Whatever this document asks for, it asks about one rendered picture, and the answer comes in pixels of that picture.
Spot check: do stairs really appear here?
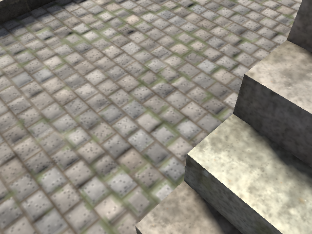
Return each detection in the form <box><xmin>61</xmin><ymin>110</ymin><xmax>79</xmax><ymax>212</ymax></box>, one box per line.
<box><xmin>136</xmin><ymin>0</ymin><xmax>312</xmax><ymax>234</ymax></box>

